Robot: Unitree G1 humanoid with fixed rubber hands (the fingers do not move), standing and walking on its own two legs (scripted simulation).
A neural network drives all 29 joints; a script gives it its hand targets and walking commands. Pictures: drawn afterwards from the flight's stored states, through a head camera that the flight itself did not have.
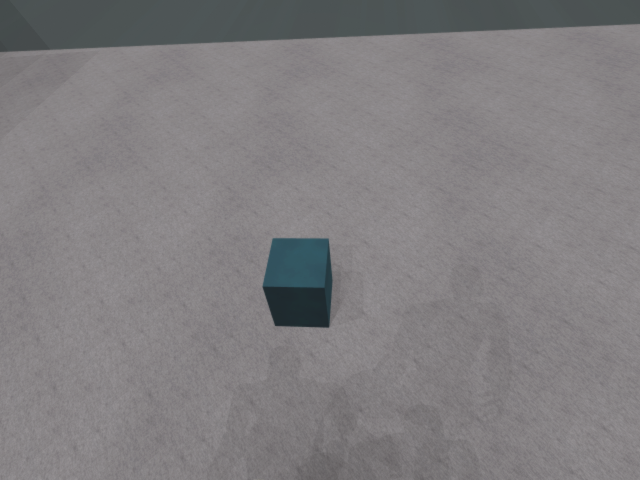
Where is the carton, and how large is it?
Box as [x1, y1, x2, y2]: [262, 238, 331, 327]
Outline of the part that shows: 273,238 262,286 275,325 328,327 331,294 331,270 328,238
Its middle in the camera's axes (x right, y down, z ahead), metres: -0.07 +0.15 +1.40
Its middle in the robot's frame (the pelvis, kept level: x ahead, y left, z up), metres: +0.89 +0.15 -0.66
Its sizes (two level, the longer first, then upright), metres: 0.210 0.200 0.250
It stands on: the floor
